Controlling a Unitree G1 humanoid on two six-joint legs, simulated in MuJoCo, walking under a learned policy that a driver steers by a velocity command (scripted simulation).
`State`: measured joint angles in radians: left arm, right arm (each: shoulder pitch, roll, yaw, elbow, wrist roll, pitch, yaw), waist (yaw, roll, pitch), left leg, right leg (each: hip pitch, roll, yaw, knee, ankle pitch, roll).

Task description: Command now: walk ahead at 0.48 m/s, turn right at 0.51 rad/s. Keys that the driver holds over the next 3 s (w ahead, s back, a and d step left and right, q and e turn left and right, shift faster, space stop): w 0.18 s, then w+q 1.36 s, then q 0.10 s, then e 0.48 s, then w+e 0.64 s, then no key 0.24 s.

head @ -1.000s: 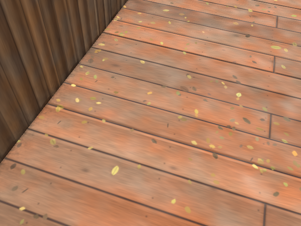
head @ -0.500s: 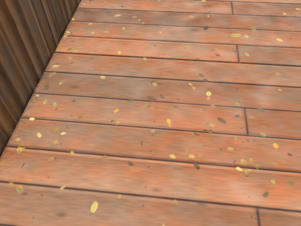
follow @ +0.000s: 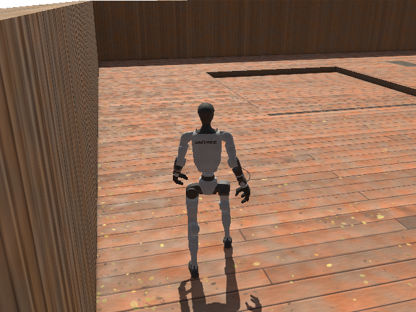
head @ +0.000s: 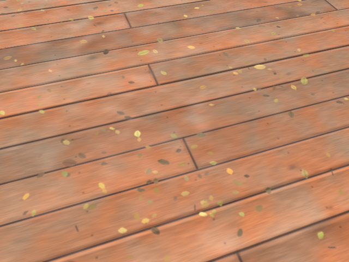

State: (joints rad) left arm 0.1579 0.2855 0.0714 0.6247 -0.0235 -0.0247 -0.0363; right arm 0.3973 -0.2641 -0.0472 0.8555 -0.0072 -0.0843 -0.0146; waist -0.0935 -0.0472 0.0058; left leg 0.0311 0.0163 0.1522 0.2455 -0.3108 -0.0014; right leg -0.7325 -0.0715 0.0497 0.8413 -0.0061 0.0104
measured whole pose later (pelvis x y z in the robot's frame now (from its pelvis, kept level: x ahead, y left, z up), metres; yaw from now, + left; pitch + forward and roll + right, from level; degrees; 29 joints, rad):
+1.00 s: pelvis +0.58 +0.01 +0.01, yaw +19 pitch +2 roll -1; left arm 0.07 0.29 0.04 0.69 0.01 -0.09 0.00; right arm 0.32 -0.29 -0.06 0.69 0.02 -0.05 0.00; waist -0.05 -0.03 0.04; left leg -0.18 -0.11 -0.12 0.37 -0.21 0.09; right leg -0.66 -0.08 0.11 0.73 -0.05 0.07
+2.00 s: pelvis +0.97 +0.21 +0.00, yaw +39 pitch +1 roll +2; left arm 0.19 0.29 0.04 0.82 -0.01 0.02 0.02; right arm 0.14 -0.23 -0.04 0.73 -0.03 -0.03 0.00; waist 0.01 -0.04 0.05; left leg -0.26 -0.04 0.12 0.39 -0.16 0.07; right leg -0.52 -0.10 0.03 0.85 -0.29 0.08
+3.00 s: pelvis +1.31 +0.35 +0.00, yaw +8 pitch +2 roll +2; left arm 0.10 0.28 0.05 0.61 0.00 -0.03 -0.02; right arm 0.29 -0.28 -0.07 0.90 0.02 -0.07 0.00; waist -0.09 -0.04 0.06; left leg -0.04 -0.01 0.11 0.30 -0.29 0.00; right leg -0.59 -0.05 0.04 0.64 -0.07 0.00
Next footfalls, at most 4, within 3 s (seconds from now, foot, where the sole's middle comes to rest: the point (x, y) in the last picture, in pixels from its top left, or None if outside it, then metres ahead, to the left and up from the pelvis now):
0.14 right None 0.25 -0.14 -0.78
0.68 left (139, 241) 0.57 0.08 -0.78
1.16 right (167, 171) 0.88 -0.05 -0.78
1.68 left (82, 159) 0.97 0.33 -0.78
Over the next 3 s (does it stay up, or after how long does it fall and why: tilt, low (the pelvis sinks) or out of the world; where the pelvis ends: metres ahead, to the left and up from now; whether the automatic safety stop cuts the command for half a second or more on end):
stays up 1.31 0.35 0.00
